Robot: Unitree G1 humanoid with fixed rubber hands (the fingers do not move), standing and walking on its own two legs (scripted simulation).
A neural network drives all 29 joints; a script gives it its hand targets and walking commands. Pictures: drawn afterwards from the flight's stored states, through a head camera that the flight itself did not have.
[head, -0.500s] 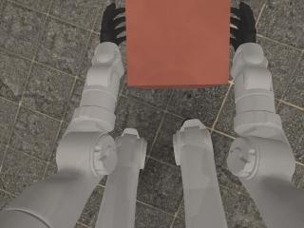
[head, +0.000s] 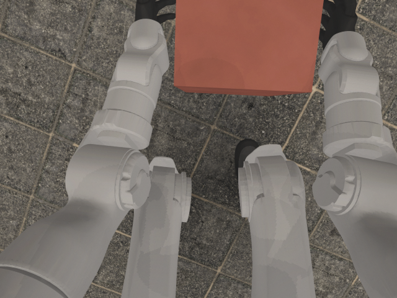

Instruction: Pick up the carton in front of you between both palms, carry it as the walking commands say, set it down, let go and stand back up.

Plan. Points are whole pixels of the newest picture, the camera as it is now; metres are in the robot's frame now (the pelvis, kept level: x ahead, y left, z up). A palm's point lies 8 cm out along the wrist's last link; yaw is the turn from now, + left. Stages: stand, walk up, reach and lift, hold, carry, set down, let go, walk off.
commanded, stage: set down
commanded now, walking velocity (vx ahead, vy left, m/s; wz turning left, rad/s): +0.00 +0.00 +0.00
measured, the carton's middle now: (236, 40) +0.51 -0.12 -0.25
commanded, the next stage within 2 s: none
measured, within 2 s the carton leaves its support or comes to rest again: rests again in 0.24 s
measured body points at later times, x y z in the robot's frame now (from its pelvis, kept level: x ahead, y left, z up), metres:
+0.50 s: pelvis -0.01 +0.00 -0.01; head +0.35 -0.05 +0.26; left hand +0.54 +0.03 -0.19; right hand +0.48 -0.27 -0.19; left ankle +0.09 +0.12 -0.36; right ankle +0.14 -0.15 -0.36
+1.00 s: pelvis -0.01 +0.00 -0.02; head +0.36 -0.05 +0.22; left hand +0.54 +0.05 -0.22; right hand +0.47 -0.30 -0.23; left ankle +0.09 +0.12 -0.36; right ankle +0.13 -0.14 -0.36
